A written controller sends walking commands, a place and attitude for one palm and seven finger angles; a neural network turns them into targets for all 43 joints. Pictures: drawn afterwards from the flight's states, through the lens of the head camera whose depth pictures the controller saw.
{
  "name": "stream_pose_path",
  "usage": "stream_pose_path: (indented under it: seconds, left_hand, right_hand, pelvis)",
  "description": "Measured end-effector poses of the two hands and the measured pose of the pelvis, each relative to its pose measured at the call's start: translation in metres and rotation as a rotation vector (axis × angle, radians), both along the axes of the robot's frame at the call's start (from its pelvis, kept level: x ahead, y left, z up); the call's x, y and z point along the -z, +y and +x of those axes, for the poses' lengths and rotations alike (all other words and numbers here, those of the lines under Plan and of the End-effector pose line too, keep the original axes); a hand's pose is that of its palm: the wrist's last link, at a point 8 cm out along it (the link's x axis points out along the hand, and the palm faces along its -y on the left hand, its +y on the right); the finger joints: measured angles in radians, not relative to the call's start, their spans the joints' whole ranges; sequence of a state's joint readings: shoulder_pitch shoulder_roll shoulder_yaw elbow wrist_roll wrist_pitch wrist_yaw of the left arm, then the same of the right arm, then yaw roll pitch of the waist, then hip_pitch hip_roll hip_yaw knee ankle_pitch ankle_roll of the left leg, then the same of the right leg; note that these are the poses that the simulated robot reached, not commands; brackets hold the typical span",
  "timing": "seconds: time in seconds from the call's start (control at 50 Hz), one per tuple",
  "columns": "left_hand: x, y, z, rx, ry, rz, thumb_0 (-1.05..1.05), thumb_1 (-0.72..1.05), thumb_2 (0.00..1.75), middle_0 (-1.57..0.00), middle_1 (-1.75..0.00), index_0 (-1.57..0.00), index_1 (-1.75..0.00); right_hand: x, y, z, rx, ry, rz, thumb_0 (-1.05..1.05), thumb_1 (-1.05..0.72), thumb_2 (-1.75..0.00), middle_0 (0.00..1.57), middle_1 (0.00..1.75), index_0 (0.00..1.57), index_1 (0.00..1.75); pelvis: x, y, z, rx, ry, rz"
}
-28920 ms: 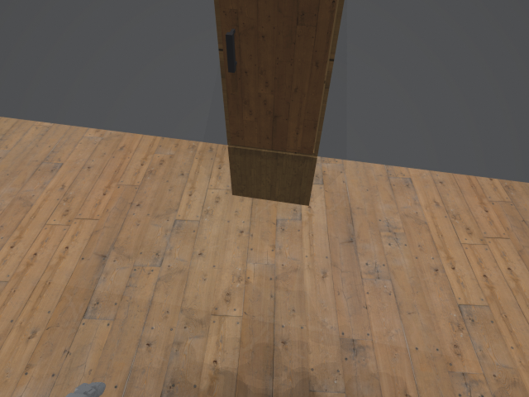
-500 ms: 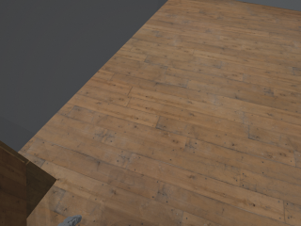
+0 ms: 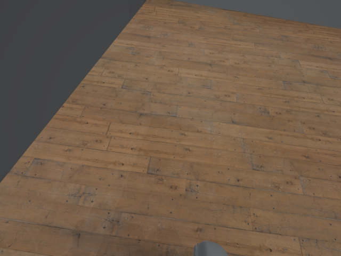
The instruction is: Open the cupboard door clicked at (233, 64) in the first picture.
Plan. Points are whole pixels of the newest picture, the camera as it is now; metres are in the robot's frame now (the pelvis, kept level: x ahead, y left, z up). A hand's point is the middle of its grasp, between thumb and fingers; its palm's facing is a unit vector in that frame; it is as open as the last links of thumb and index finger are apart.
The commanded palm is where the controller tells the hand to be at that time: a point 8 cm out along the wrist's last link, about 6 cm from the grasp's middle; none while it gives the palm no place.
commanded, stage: walk to a spot facing it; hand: left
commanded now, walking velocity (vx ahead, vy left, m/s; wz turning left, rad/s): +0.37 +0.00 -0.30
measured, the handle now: out of the picture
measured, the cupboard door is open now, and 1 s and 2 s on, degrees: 50 50 50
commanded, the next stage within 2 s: turn to face it in 0.92 s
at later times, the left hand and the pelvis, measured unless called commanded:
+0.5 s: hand (136, 191) +0.31 +0.12 -0.16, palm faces -0.06 -0.97 -0.23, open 7.1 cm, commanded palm none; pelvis +0.24 -0.07 +0.00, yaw -5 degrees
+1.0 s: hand (149, 125) +0.57 +0.12 -0.16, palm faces -0.14 -0.97 -0.19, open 7.3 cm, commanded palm none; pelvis +0.48 -0.06 +0.01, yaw -10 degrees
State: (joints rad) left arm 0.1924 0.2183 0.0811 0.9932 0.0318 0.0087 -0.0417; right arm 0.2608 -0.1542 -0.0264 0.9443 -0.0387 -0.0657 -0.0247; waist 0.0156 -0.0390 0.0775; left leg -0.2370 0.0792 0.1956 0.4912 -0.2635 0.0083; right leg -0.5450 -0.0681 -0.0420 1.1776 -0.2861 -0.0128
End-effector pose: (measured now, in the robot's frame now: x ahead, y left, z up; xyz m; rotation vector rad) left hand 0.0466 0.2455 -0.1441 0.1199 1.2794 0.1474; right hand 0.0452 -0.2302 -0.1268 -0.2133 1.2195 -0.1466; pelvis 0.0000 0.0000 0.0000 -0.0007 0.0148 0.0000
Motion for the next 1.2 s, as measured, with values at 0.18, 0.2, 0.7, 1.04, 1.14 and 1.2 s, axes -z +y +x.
stream_pose_path:
  seconds: [0.18, 0.2, 0.7, 1.04, 1.14, 1.2]
  left_hand:
    - [-0.02, -0.043, 0.191, 0.203, -0.163, 0.027, 0.01, 0.91, 0.9, -0.2, -0.3, -0.19, -0.3]
    - [-0.019, -0.051, 0.211, 0.221, -0.18, 0.03, 0.01, 0.91, 0.9, -0.2, -0.3, -0.19, -0.3]
    - [0.028, -0.063, 0.268, 0.037, 0.247, -0.02, 0.0, 0.92, 0.9, -0.2, -0.3, -0.19, -0.3]
    - [-0.011, -0.091, 0.558, 0.224, -0.008, 0.031, 0.01, 0.94, 0.9, -0.2, -0.3, -0.19, -0.3]
    - [-0.003, -0.133, 0.641, 0.303, -0.096, 0.056, 0.01, 0.92, 0.9, -0.2, -0.3, -0.19, -0.3]
    - [-0.005, -0.156, 0.666, 0.284, -0.15, 0.04, 0.0, 0.92, 0.9, -0.2, -0.3, -0.19, -0.3]
  right_hand:
    - [0.01, -0.014, -0.053, 0.201, 0.308, 0.06, 0.0, -0.92, -0.9, 0.2, 0.3, 0.2, 0.3]
    - [0.013, -0.016, -0.055, 0.217, 0.342, 0.07, 0.0, -0.91, -0.9, 0.2, 0.3, 0.2, 0.3]
    - [0.013, -0.058, 0.406, 0.054, -0.175, 0.005, 0.0, -0.91, -0.9, 0.2, 0.3, 0.2, 0.3]
    - [0.01, -0.049, 0.362, 0.303, 0.241, 0.082, 0.0, -0.92, -0.9, 0.2, 0.3, 0.2, 0.3]
    - [0.024, -0.057, 0.357, 0.37, 0.377, 0.141, 0.0, -0.91, -0.9, 0.2, 0.3, 0.2, 0.3]
    - [0.026, -0.069, 0.376, 0.363, 0.423, 0.149, 0.01, -0.91, -0.9, 0.2, 0.3, 0.2, 0.3]
  pelvis:
    - [0.002, -0.023, 0.087, 0.066, 0.017, 0.018]
    - [0.006, -0.028, 0.098, 0.071, 0.016, 0.019]
    - [0.025, -0.043, 0.356, 0.103, -0.032, -0.022]
    - [-0.004, -0.071, 0.501, 0.196, -0.015, 0.014]
    - [0.014, -0.106, 0.546, 0.19, -0.008, 0.031]
    - [0.013, -0.117, 0.562, 0.155, -0.017, 0.016]
